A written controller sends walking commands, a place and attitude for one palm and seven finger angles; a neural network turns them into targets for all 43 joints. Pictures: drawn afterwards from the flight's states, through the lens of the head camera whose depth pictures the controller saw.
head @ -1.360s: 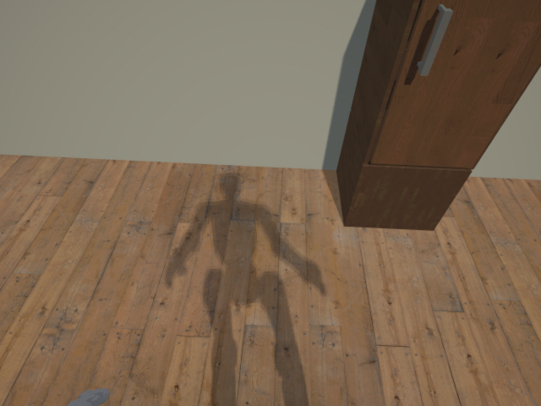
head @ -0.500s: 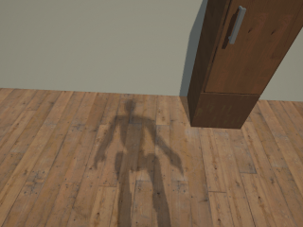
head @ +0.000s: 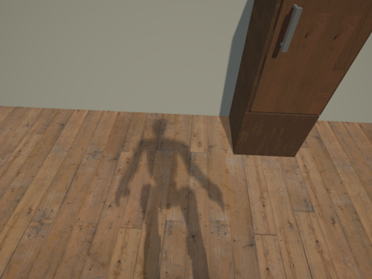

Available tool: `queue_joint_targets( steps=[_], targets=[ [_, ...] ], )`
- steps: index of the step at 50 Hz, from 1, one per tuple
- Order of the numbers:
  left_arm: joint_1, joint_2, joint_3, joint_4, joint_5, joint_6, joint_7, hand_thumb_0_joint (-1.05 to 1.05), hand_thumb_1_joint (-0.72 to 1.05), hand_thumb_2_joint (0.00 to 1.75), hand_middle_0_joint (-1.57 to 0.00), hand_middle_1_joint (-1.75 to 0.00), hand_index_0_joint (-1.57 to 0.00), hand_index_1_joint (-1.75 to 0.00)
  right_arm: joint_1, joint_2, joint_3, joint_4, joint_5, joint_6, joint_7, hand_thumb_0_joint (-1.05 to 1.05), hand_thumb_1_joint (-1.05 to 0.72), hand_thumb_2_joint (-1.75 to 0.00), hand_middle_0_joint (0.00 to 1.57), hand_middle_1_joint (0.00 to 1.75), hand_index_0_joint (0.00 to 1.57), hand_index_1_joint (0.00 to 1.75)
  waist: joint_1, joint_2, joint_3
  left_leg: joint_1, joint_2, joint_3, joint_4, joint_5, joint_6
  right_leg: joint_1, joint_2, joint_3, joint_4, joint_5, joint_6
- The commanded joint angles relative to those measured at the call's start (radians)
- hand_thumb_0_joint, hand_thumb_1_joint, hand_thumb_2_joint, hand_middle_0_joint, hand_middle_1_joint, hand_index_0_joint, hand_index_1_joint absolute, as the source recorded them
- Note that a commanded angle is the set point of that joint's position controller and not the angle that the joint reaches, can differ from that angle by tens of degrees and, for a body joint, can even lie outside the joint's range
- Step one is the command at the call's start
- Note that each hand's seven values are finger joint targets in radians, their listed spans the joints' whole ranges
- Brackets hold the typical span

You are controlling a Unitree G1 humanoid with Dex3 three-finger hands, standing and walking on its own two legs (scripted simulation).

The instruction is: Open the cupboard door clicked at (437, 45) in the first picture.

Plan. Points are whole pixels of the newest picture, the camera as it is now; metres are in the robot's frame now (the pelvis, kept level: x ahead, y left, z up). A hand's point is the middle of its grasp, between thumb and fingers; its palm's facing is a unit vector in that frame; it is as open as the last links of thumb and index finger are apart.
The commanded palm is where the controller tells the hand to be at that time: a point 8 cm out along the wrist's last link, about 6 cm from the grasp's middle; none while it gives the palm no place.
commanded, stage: look at it before walking up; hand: left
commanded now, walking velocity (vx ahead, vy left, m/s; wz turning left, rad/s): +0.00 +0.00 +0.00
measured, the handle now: (289, 28) +1.01 -0.36 +0.11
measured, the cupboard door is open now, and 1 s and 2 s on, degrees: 0 0 0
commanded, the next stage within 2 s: walk to a spot facing it in 0.08 s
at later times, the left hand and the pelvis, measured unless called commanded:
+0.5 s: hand out of the picture +0.07 +0.20 -0.18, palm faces -0.12 -0.95 -0.29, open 7.4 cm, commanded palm none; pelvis -0.01 -0.01 -0.02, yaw -8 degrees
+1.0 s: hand out of the picture +0.09 +0.15 -0.16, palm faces -0.29 -0.92 -0.27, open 7.4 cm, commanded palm none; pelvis -0.03 -0.03 +0.00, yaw -22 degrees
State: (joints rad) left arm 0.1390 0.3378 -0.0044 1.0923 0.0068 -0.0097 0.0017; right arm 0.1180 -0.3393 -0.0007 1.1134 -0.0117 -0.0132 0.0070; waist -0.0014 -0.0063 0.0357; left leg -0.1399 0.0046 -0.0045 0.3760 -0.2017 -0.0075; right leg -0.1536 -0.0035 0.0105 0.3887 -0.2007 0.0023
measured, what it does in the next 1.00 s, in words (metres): lifts its left foot, turning right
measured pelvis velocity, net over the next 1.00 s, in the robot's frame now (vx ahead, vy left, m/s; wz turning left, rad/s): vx -0.03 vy -0.03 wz -0.39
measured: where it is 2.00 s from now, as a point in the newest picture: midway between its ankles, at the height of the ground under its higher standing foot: outside the picture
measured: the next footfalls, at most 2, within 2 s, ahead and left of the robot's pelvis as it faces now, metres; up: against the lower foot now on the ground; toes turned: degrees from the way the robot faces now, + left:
left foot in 1.16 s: +0.05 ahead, +0.11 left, +0.00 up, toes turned -30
right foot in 1.60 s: -0.10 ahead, -0.11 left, +0.00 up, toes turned -51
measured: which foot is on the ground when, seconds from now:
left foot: down 0.00-0.58, up 0.60-1.00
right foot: down 0.00-1.00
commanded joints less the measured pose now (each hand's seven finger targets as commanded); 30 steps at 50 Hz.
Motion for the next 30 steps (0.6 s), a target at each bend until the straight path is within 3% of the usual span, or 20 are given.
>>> queue_joint_targets(
  steps=[1, 9, 11, 14, 18, 20, 22, 23, 24, 26, 27, 28, 29, 30],
  targets=[
    [-0.048, 0.212, 0.039, -0.066, 0.004, -0.018, 0.01, 0.0, 0.9, 0.9, -0.2, -0.3, -0.2, -0.3, -0.056, -0.207, -0.035, -0.061, 0.004, -0.02, -0.018, 0.0, -0.9, -0.9, 0.2, 0.3, 0.2, 0.3, 0.003, 0.011, -0.06, 0.008, 0.111, -0.096, -0.065, 0.123, 0.033, 0.009, -0.117, 0.098, -0.066, 0.118, -0.033],
    [-0.053, 0.213, 0.04, -0.067, 0.005, -0.018, 0.009, 0.0, 0.9, 0.9, -0.2, -0.3, -0.2, -0.3, -0.059, -0.208, -0.035, -0.064, 0.003, -0.02, -0.018, 0.0, -0.9, -0.9, 0.2, 0.3, 0.2, 0.3, 0.004, 0.01, -0.056, 0.01, 0.112, -0.097, -0.074, 0.115, 0.033, 0.011, -0.116, 0.097, -0.075, 0.105, -0.031],
    [-0.057, 0.208, 0.044, -0.076, 0.005, -0.012, 0.008, 0.0, 0.9, 0.9, -0.2, -0.3, -0.2, -0.3, -0.049, -0.205, -0.038, -0.066, 0.002, -0.019, -0.023, 0.0, -0.9, -0.9, 0.2, 0.3, 0.2, 0.3, 0.0, 0.004, -0.059, 0.031, 0.119, -0.077, -0.049, 0.145, 0.03, -0.006, -0.11, 0.11, -0.057, 0.165, -0.035],
    [0.002, 0.103, 0.03, -0.081, 0.005, 0.021, 0.014, 0.0, 0.9, 0.9, -0.2, -0.3, -0.2, -0.3, 0.02, -0.088, -0.024, -0.069, 0.0, 0.003, -0.029, 0.0, -0.9, -0.9, 0.2, 0.3, 0.2, 0.3, -0.006, -0.001, -0.063, 0.034, 0.128, -0.025, 0.008, 0.171, 0.01, -0.047, -0.102, 0.121, 0.012, 0.248, -0.023],
    [0.024, 0.102, 0.047, -0.131, 0.009, 0.042, 0.008, 0.0, 0.9, 0.9, -0.2, -0.3, -0.2, -0.3, 0.036, -0.113, -0.051, -0.121, -0.002, 0.02, -0.039, 0.0, -0.9, -0.9, 0.2, 0.3, 0.2, 0.3, -0.009, 0.041, -0.064, 0.038, 0.172, -0.021, 0.038, 0.155, 0.03, -0.138, -0.062, 0.117, 0.124, 0.243, -0.021],
    [0.029, 0.088, 0.053, -0.157, 0.01, 0.048, 0.002, 0.0, 0.9, 0.9, -0.2, -0.3, -0.2, -0.3, 0.033, -0.127, -0.064, -0.147, -0.003, 0.023, -0.042, 0.0, -0.9, -0.9, 0.2, 0.3, 0.2, 0.3, -0.008, 0.085, -0.056, 0.032, 0.223, -0.049, 0.02, 0.156, 0.061, -0.187, -0.023, 0.085, 0.224, 0.168, -0.008],
    [0.048, 0.061, 0.058, -0.173, 0.011, 0.054, -0.003, 0.0, 0.9, 0.9, -0.2, -0.3, -0.2, -0.3, 0.019, -0.133, -0.078, -0.167, -0.002, 0.02, -0.04, 0.0, -0.9, -0.9, 0.2, 0.3, 0.2, 0.3, 0.001, 0.179, -0.053, 0.016, 0.319, -0.093, -0.014, 0.237, 0.132, -0.234, 0.008, 0.028, 0.402, -0.145, 0.007],
    [0.05, 0.05, 0.064, -0.185, 0.01, 0.059, -0.005, 0.0, 0.9, 0.9, -0.2, -0.3, -0.2, -0.3, 0.015, -0.131, -0.079, -0.179, -0.004, 0.019, -0.039, 0.0, -0.9, -0.9, 0.2, 0.3, 0.2, 0.3, 0.001, 0.198, -0.041, -0.004, 0.353, -0.098, -0.026, 0.279, 0.165, -0.245, 0.004, 0.008, 0.479, -0.273, 0.015],
    [0.057, 0.042, 0.067, -0.193, 0.01, 0.06, -0.007, 0.0, 0.9, 0.9, -0.2, -0.3, -0.2, -0.3, 0.002, -0.124, -0.082, -0.191, -0.006, 0.017, -0.039, 0.0, -0.9, -0.9, 0.2, 0.3, 0.2, 0.3, 0.008, 0.202, -0.037, -0.03, 0.367, -0.084, -0.017, 0.31, 0.177, -0.234, -0.015, 0.013, 0.503, -0.309, 0.014],
    [0.125, 0.029, 0.077, -0.191, 0.011, 0.057, -0.013, 0.0, 0.9, 0.9, -0.2, -0.3, -0.2, -0.3, -0.044, -0.117, -0.089, -0.211, -0.011, 0.02, -0.038, 0.0, -0.9, -0.9, 0.2, 0.3, 0.2, 0.3, 0.049, 0.185, -0.035, -0.087, 0.342, -0.003, 0.081, 0.3, 0.132, -0.137, -0.039, -0.004, 0.387, -0.24, 0.007],
    [0.182, 0.037, 0.081, -0.178, 0.015, 0.051, -0.015, 0.0, 0.9, 0.9, -0.2, -0.3, -0.2, -0.3, -0.057, -0.116, -0.091, -0.219, -0.009, 0.024, -0.036, 0.0, -0.9, -0.9, 0.2, 0.3, 0.2, 0.3, 0.077, 0.127, -0.051, -0.131, 0.298, 0.051, 0.184, 0.219, 0.085, -0.062, -0.032, -0.023, 0.27, -0.113, 0.008],
    [0.228, 0.088, 0.096, -0.172, 0.022, 0.036, -0.01, 0.0, 0.9, 0.9, -0.2, -0.3, -0.2, -0.3, -0.043, -0.074, -0.088, -0.229, -0.002, 0.035, -0.033, 0.0, -0.9, -0.9, 0.2, 0.3, 0.2, 0.3, 0.095, -0.066, -0.045, -0.231, 0.19, 0.129, 0.418, 0.007, 0.003, 0.006, -0.112, 0.116, 0.057, 0.076, -0.015],
    [0.231, 0.195, 0.113, -0.183, 0.03, 0.022, 0.006, 0.0, 0.9, 0.9, -0.2, -0.3, -0.2, -0.3, -0.022, 0.013, -0.071, -0.267, 0.001, 0.038, -0.026, 0.0, -0.9, -0.9, 0.2, 0.3, 0.2, 0.3, 0.075, -0.391, -0.023, -0.455, 0.025, 0.129, 0.681, -0.395, -0.058, 0.014, -0.351, 0.548, -0.098, 0.303, -0.104],
    [0.244, 0.182, 0.111, -0.191, 0.013, 0.029, 0.016, 0.0, 0.9, 0.9, -0.2, -0.3, -0.2, -0.3, -0.052, -0.022, -0.077, -0.274, 0.003, 0.046, -0.032, 0.0, -0.9, -0.9, 0.2, 0.3, 0.2, 0.3, 0.09, -0.271, -0.026, -0.411, 0.042, -0.012, 0.757, -0.389, -0.039, -0.055, -0.37, 0.547, -0.133, 0.26, -0.169]
  ],
)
